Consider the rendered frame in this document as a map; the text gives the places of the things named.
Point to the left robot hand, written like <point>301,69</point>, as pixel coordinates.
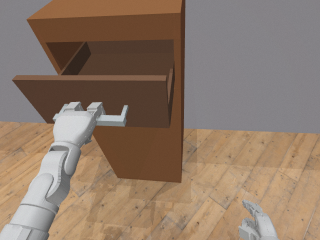
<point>75,125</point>

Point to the handle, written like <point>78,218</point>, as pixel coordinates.
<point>105,120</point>

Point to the cabinet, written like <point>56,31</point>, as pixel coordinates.
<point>61,26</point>

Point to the drawer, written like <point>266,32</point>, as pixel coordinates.
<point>136,73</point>

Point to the left robot forearm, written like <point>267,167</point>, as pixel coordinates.
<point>46,192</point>

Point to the right robot hand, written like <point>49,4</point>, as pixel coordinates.
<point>259,227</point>

